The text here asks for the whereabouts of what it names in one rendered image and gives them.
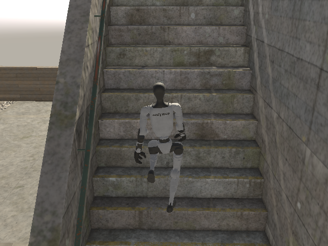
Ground stairs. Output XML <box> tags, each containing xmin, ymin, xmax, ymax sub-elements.
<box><xmin>86</xmin><ymin>0</ymin><xmax>271</xmax><ymax>246</ymax></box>

